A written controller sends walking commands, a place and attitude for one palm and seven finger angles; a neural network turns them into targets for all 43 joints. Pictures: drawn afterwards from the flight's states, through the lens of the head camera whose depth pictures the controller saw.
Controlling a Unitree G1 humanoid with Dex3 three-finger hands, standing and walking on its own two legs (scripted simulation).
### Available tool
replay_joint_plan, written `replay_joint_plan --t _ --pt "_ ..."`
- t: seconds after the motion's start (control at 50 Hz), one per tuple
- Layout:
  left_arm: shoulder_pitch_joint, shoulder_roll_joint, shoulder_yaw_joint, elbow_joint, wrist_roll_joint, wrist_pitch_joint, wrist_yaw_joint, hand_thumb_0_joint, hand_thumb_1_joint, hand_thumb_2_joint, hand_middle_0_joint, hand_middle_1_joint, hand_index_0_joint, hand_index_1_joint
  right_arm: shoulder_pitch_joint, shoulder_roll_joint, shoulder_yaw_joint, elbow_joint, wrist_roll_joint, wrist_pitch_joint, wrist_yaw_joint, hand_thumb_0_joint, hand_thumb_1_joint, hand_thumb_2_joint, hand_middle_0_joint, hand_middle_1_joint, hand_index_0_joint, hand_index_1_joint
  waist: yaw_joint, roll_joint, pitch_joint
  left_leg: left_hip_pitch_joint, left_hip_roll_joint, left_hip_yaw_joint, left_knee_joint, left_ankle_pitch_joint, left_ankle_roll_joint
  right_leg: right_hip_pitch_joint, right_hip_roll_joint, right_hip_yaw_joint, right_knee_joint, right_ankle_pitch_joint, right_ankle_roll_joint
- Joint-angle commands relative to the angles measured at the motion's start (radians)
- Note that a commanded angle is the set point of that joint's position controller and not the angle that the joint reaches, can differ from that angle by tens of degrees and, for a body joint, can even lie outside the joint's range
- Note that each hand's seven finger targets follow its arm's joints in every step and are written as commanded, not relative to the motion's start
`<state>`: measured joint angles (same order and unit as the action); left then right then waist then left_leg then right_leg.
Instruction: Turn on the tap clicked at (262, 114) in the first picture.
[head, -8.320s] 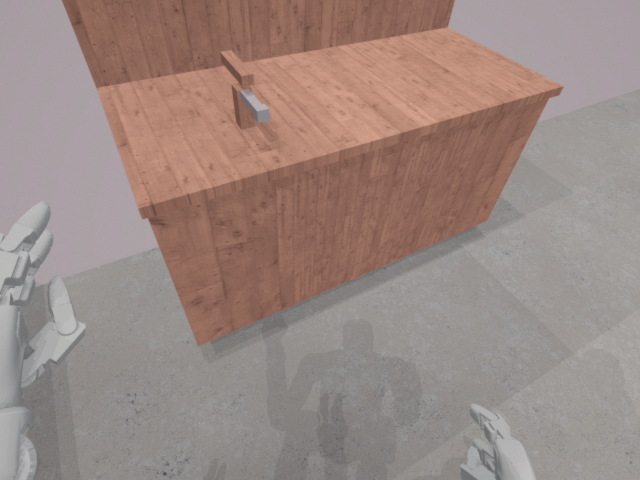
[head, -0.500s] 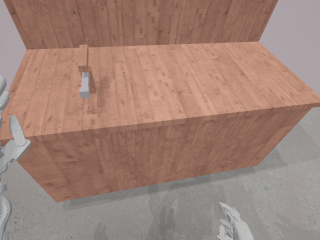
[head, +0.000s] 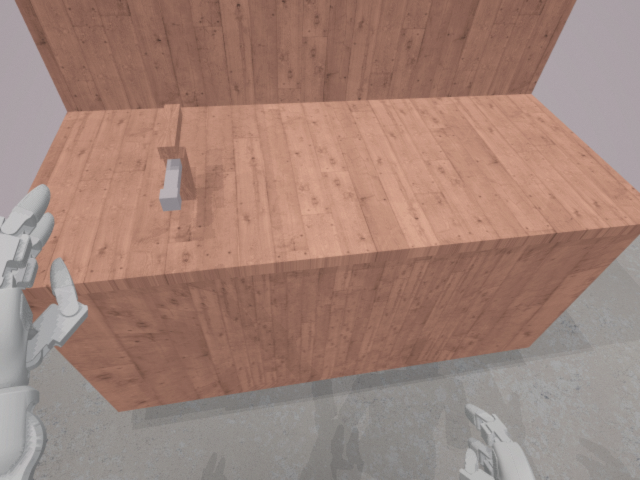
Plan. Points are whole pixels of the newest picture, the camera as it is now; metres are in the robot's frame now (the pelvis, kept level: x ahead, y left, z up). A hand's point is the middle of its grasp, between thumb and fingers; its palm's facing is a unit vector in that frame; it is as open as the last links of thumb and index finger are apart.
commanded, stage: come to a stop and stand still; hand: left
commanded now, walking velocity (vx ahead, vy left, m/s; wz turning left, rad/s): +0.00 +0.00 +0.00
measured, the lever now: (170, 199) +0.50 +0.31 +0.03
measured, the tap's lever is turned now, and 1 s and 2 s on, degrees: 0 0 0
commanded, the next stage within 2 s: look again from close up in 0.50 s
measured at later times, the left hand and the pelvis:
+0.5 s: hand (122, 284) +0.25 +0.24 +0.15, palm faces +0.41 -0.83 -0.37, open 7.4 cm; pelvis +0.04 -0.02 +0.00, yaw +1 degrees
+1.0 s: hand (111, 299) +0.24 +0.25 +0.14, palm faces +0.41 -0.84 -0.36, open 7.4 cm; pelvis +0.03 -0.01 +0.01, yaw +2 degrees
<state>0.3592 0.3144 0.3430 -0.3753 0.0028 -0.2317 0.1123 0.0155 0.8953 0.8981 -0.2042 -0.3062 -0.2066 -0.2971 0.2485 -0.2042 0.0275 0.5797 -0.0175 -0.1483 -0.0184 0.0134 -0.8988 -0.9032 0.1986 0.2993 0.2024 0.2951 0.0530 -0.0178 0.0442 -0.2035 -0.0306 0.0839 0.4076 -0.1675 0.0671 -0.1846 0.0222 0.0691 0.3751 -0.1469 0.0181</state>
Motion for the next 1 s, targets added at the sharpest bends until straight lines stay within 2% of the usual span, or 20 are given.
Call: replay_joint_plan --t 0.0,0.04,0.06,0.1,0.16,0.2,0.28,0.36,0.4,0.46,0.5,0.56,0.6,0.66,0.7,0.84,0.86,0.9,0.96,0.98 --pt "-0.119 0.171 0.077 -0.188 -0.010 -0.052 0.009 0.000 0.900 0.900 -0.200 -0.300 -0.200 -0.300 -0.109 -0.113 -0.054 -0.156 0.008 -0.052 -0.011 0.000 -0.900 -0.900 0.200 0.300 0.200 0.300 -0.023 0.036 -0.081 -0.013 0.081 -0.112 -0.134 -0.193 -0.064 -0.007 -0.007 0.045 -0.098 -0.065 -0.035" --pt "-0.112 0.183 0.085 -0.210 -0.016 -0.053 0.007 0.000 0.900 0.900 -0.200 -0.300 -0.200 -0.300 -0.112 -0.114 -0.054 -0.155 0.007 -0.048 -0.011 0.000 -0.900 -0.900 0.200 0.300 0.200 0.300 -0.023 0.045 -0.112 0.022 0.070 -0.099 -0.113 -0.104 -0.066 0.004 -0.007 0.042 -0.097 0.001 -0.035" --pt "-0.106 0.215 0.115 -0.229 -0.019 -0.052 0.008 0.000 0.900 0.900 -0.200 -0.300 -0.200 -0.300 -0.124 -0.115 -0.054 -0.156 0.003 -0.048 -0.014 0.000 -0.900 -0.900 0.200 0.300 0.200 0.300 -0.022 0.071 -0.126 0.038 0.065 -0.088 -0.099 -0.043 -0.069 0.008 -0.008 0.041 -0.090 0.046 -0.037" --pt "-0.083 0.197 0.101 -0.249 -0.029 -0.053 0.006 0.000 0.900 0.900 -0.200 -0.300 -0.200 -0.300 -0.114 -0.109 -0.051 -0.158 0.006 -0.043 -0.013 0.000 -0.900 -0.900 0.200 0.300 0.200 0.300 -0.022 0.089 -0.171 0.058 0.062 -0.086 -0.083 0.042 -0.072 0.047 -0.012 0.026 -0.066 0.118 -0.037" --pt "-0.021 0.230 0.139 -0.269 -0.040 -0.047 0.008 0.000 0.900 0.900 -0.200 -0.300 -0.200 -0.300 -0.120 -0.109 -0.052 -0.163 0.005 -0.034 -0.016 0.000 -0.900 -0.900 0.200 0.300 0.200 0.300 -0.022 0.088 -0.212 0.104 0.059 -0.074 -0.055 0.180 -0.077 0.065 -0.014 0.012 -0.047 0.234 -0.036" --pt "0.013 0.212 0.127 -0.277 -0.048 -0.044 0.007 0.000 0.900 0.900 -0.200 -0.300 -0.200 -0.300 -0.114 -0.106 -0.052 -0.167 0.010 -0.024 -0.017 0.000 -0.900 -0.900 0.200 0.300 0.200 0.300 -0.023 0.059 -0.232 0.110 0.058 -0.073 -0.035 0.241 -0.079 0.091 -0.020 0.008 -0.037 0.298 -0.036" --pt "0.063 0.208 0.131 -0.260 -0.057 -0.033 0.007 0.000 0.900 0.900 -0.200 -0.300 -0.200 -0.300 -0.115 -0.110 -0.053 -0.167 0.015 -0.004 -0.021 0.000 -0.900 -0.900 0.200 0.300 0.200 0.300 -0.027 0.060 -0.230 0.132 0.060 -0.063 -0.018 0.324 -0.084 0.082 -0.026 -0.002 -0.031 0.368 -0.033" --pt "0.047 0.203 0.118 -0.232 -0.062 -0.020 0.006 0.000 0.900 0.900 -0.200 -0.300 -0.200 -0.300 -0.121 -0.115 -0.056 -0.167 0.019 0.013 -0.032 0.000 -0.900 -0.900 0.200 0.300 0.200 0.300 -0.031 0.062 -0.188 0.129 0.060 -0.061 -0.032 0.293 -0.083 0.052 -0.023 -0.001 -0.051 0.342 -0.027" --pt "0.026 0.190 0.097 -0.220 -0.061 -0.014 0.007 0.000 0.900 0.900 -0.200 -0.300 -0.200 -0.300 -0.117 -0.114 -0.054 -0.169 0.021 0.022 -0.035 0.000 -0.900 -0.900 0.200 0.300 0.200 0.300 -0.032 0.039 -0.178 0.125 0.063 -0.061 -0.042 0.251 -0.077 0.049 -0.024 0.001 -0.064 0.320 -0.023" --pt "-0.025 0.214 0.104 -0.243 -0.058 -0.012 0.012 0.000 0.900 0.900 -0.200 -0.300 -0.200 -0.300 -0.128 -0.118 -0.057 -0.169 0.019 0.026 -0.043 0.000 -0.900 -0.900 0.200 0.300 0.200 0.300 -0.033 0.067 -0.159 0.125 0.054 -0.059 -0.057 0.193 -0.072 0.036 -0.021 0.012 -0.090 0.275 -0.023" --pt "-0.041 0.197 0.083 -0.245 -0.057 -0.012 0.014 0.000 0.900 0.900 -0.200 -0.300 -0.200 -0.300 -0.122 -0.115 -0.055 -0.172 0.020 0.029 -0.044 0.000 -0.900 -0.900 0.200 0.300 0.200 0.300 -0.032 0.061 -0.165 0.116 0.054 -0.066 -0.068 0.170 -0.070 0.054 -0.021 0.001 -0.091 0.244 -0.020" --pt "-0.050 0.225 0.102 -0.264 -0.057 -0.009 0.018 0.000 0.900 0.900 -0.200 -0.300 -0.200 -0.300 -0.131 -0.114 -0.055 -0.178 0.017 0.030 -0.047 0.000 -0.900 -0.900 0.200 0.300 0.200 0.300 -0.031 0.082 -0.159 0.117 0.048 -0.065 -0.079 0.158 -0.070 0.053 -0.015 0.000 -0.104 0.225 -0.020" --pt "-0.043 0.202 0.084 -0.261 -0.057 -0.010 0.018 0.000 0.900 0.900 -0.200 -0.300 -0.200 -0.300 -0.122 -0.110 -0.053 -0.179 0.018 0.031 -0.046 0.000 -0.900 -0.900 0.200 0.300 0.200 0.300 -0.032 0.078 -0.161 0.106 0.049 -0.068 -0.086 0.144 -0.071 0.069 -0.014 -0.008 -0.102 0.207 -0.019" --pt "-0.014 0.223 0.108 -0.253 -0.061 -0.008 0.018 0.000 0.900 0.900 -0.200 -0.300 -0.200 -0.300 -0.126 -0.112 -0.053 -0.181 0.016 0.033 -0.045 0.000 -0.900 -0.900 0.200 0.300 0.200 0.300 -0.029 0.088 -0.150 0.095 0.046 -0.071 -0.100 0.118 -0.074 0.062 -0.009 -0.006 -0.116 0.176 -0.018" --pt "-0.001 0.200 0.093 -0.235 -0.061 -0.006 0.018 0.000 0.900 0.900 -0.200 -0.300 -0.200 -0.300 -0.117 -0.108 -0.052 -0.180 0.018 0.037 -0.044 0.000 -0.900 -0.900 0.200 0.300 0.200 0.300 -0.030 0.075 -0.147 0.074 0.050 -0.073 -0.105 0.102 -0.073 0.080 -0.010 -0.013 -0.114 0.168 -0.017" --pt "-0.001 0.194 0.083 -0.220 -0.061 -0.003 0.014 0.000 0.900 0.900 -0.200 -0.300 -0.200 -0.300 -0.114 -0.113 -0.054 -0.177 0.022 0.034 -0.043 0.000 -0.900 -0.900 0.200 0.300 0.200 0.300 -0.033 0.051 -0.133 0.058 0.051 -0.077 -0.127 0.029 -0.070 0.067 -0.002 -0.018 -0.135 0.104 -0.011" --pt "-0.007 0.211 0.096 -0.228 -0.061 -0.002 0.016 0.000 0.900 0.900 -0.200 -0.300 -0.200 -0.300 -0.124 -0.113 -0.052 -0.177 0.019 0.033 -0.045 0.000 -0.900 -0.900 0.200 0.300 0.200 0.300 -0.033 0.075 -0.126 0.058 0.050 -0.076 -0.131 0.026 -0.071 0.057 -0.001 -0.015 -0.137 0.098 -0.012" --pt "-0.011 0.200 0.085 -0.227 -0.059 -0.004 0.017 0.000 0.900 0.900 -0.200 -0.300 -0.200 -0.300 -0.115 -0.112 -0.053 -0.173 0.021 0.032 -0.046 0.000 -0.900 -0.900 0.200 0.300 0.200 0.300 -0.032 0.052 -0.136 0.049 0.054 -0.084 -0.136 0.007 -0.069 0.076 -0.001 -0.024 -0.128 0.090 -0.010" --pt "-0.024 0.224 0.102 -0.255 -0.056 -0.006 0.019 0.000 0.900 0.900 -0.200 -0.300 -0.200 -0.300 -0.124 -0.115 -0.054 -0.172 0.019 0.026 -0.047 0.000 -0.900 -0.900 0.200 0.300 0.200 0.300 -0.032 0.083 -0.145 0.054 0.053 -0.083 -0.135 0.018 -0.069 0.076 0.001 -0.022 -0.122 0.102 -0.011" --pt "-0.035 0.210 0.088 -0.269 -0.055 -0.011 0.018 0.000 0.900 0.900 -0.200 -0.300 -0.200 -0.300 -0.119 -0.113 -0.054 -0.169 0.018 0.024 -0.046 0.000 -0.900 -0.900 0.200 0.300 0.200 0.300 -0.035 0.081 -0.157 0.058 0.063 -0.088 -0.133 -0.007 -0.068 0.084 0.000 -0.026 -0.099 0.085 -0.014"
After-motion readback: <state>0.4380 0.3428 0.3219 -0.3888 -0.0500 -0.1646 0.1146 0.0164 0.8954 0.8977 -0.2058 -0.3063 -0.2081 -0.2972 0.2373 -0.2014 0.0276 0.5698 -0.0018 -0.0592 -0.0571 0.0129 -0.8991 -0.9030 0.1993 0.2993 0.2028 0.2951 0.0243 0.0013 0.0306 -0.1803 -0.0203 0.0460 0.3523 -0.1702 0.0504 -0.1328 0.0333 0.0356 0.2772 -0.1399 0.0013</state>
